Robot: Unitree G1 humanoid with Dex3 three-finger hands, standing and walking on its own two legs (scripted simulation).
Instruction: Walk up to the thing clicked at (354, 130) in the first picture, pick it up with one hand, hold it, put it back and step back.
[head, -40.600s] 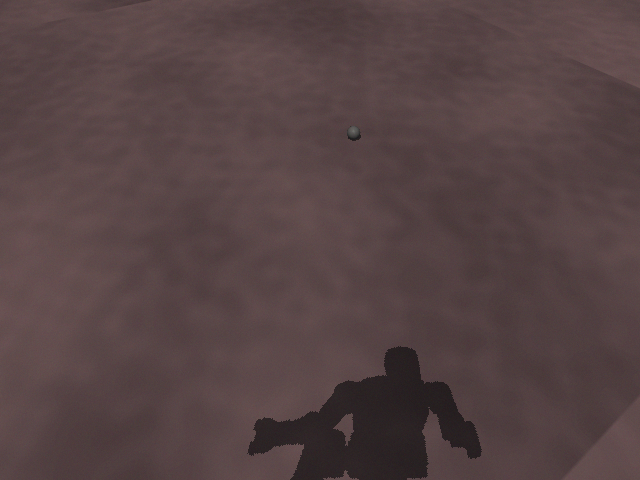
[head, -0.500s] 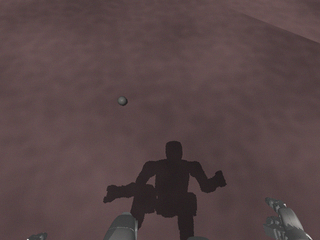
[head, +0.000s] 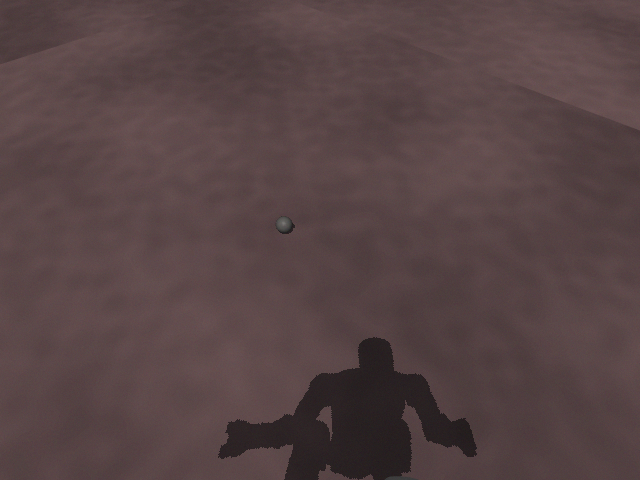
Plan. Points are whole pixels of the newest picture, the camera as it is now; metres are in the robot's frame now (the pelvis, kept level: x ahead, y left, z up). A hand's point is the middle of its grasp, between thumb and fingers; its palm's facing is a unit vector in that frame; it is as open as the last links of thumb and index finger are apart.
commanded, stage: step back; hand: left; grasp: from above
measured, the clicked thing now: (284, 224) +1.15 +0.19 -0.73
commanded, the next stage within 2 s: stand in 0.68 s
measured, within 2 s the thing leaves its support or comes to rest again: neither
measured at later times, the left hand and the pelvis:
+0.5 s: hand out of the picture +0.12 +0.26 -0.13, palm faces +0.01 -0.91 -0.42, open 7.4 cm; pelvis +0.05 -0.01 +0.00, yaw +0 degrees
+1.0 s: hand (134, 464) +0.16 +0.27 -0.14, palm faces -0.02 -0.95 -0.33, open 7.4 cm; pelvis +0.08 +0.02 +0.02, yaw +0 degrees
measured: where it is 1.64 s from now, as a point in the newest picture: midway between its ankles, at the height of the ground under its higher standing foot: outside the picture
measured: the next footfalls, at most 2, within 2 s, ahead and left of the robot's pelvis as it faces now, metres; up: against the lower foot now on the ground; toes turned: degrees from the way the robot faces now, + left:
right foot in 0.24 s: +0.11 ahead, -0.12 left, +0.00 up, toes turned -2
left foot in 0.58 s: +0.13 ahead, +0.16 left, +0.00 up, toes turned -1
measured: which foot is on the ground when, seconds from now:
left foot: down 0.00-0.26, up 0.28-0.56, down 0.58-1.00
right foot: up 0.00-0.22, down 0.24-1.00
